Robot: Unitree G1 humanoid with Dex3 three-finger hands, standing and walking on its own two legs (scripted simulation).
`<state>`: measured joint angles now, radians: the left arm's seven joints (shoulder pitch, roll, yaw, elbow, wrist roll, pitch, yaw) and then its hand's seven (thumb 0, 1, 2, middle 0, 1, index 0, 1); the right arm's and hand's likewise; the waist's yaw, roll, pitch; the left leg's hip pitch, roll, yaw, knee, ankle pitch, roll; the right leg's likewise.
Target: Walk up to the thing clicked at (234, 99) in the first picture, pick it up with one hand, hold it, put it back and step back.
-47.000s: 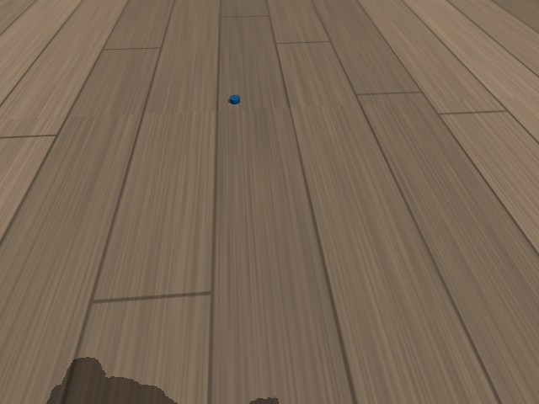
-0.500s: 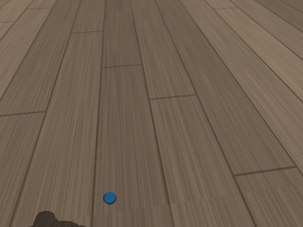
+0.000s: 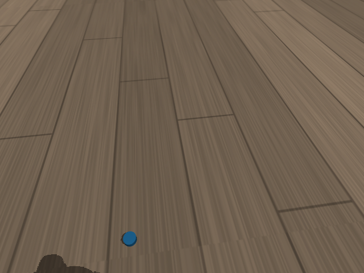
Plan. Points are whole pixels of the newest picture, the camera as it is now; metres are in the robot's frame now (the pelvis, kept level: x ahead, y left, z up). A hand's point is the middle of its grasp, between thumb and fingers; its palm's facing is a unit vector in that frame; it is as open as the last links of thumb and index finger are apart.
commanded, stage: stand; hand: left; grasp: from above
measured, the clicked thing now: (130, 238) +0.45 +0.28 -0.77
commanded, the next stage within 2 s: step back in 0.56 s
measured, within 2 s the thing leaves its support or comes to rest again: neither
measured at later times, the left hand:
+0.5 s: hand out of the picture +0.07 +0.24 -0.16, palm faces -0.01 -0.94 -0.34, open 7.4 cm
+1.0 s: hand out of the picture +0.09 +0.32 -0.18, palm faces -0.02 -0.93 -0.36, open 7.4 cm
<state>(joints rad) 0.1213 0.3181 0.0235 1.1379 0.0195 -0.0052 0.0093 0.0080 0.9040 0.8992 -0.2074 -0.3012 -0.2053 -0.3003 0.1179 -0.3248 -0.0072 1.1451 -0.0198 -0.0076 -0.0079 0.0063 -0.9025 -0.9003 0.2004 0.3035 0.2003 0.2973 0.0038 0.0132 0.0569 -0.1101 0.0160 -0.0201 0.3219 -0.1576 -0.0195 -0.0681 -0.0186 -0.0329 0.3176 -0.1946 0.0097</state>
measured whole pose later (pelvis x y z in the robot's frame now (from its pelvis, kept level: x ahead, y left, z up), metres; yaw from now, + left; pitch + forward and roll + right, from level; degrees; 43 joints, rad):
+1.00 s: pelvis -0.06 +0.05 -0.02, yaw +1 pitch -1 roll -1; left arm 0.00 0.41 0.06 0.89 0.00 0.07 0.04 0.01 0.91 0.90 -0.21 -0.30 -0.20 -0.30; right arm 0.14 -0.36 -0.05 0.94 -0.03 0.03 0.00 0.01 -0.90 -0.90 0.20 0.30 0.20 0.30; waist -0.03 -0.05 0.21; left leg -0.29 -0.04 -0.01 0.61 -0.30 0.06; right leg -0.45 0.09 0.17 1.05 -0.55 -0.02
